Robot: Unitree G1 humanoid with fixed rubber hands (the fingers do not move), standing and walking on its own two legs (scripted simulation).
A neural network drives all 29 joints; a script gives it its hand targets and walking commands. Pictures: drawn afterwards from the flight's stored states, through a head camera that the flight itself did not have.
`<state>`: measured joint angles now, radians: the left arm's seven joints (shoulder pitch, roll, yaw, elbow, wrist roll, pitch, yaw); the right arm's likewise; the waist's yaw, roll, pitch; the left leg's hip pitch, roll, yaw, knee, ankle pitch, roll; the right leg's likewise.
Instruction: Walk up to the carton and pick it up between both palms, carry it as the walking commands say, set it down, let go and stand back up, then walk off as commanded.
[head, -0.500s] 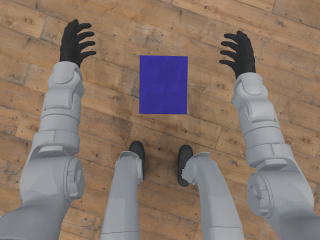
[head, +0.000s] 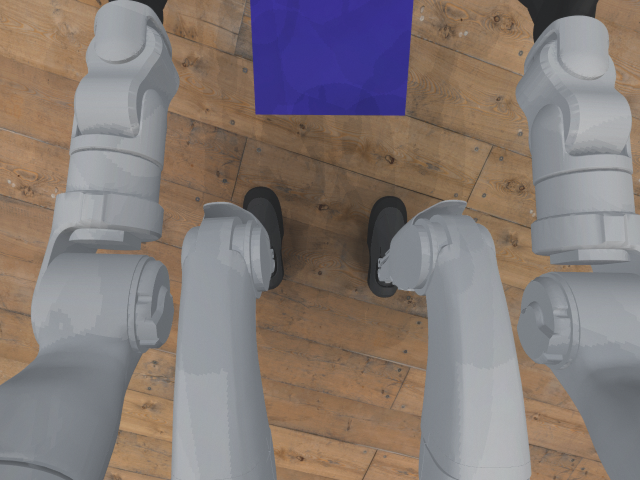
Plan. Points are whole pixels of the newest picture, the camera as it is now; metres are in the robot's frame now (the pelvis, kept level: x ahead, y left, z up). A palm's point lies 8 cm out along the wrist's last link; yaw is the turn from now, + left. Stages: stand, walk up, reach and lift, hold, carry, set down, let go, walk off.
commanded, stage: reach and lift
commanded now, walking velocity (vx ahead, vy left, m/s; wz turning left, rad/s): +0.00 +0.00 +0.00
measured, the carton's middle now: (328, 30) +0.52 +0.01 -0.42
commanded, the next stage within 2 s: none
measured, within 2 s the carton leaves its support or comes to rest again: neither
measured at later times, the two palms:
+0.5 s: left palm (166, 21) +0.51 +0.20 -0.30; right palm (473, 25) +0.51 -0.15 -0.29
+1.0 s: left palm (168, 14) +0.53 +0.21 -0.35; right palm (479, 1) +0.54 -0.17 -0.33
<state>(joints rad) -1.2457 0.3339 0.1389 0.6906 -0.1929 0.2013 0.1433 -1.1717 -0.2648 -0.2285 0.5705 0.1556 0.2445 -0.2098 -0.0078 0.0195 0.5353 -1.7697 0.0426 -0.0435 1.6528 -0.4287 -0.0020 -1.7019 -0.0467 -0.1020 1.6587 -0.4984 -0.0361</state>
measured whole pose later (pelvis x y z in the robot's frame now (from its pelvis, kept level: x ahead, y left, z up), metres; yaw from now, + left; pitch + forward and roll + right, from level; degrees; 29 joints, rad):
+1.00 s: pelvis +0.00 +0.01 -0.16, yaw -2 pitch +32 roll -4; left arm -1.47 0.44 -0.10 1.16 -0.32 0.03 0.10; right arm -1.47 -0.37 -0.15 1.15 0.21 0.03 -0.11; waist 0.03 0.00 0.48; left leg -2.24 0.03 -0.05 2.16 -0.50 0.02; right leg -2.15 -0.05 -0.08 2.17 -0.58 -0.01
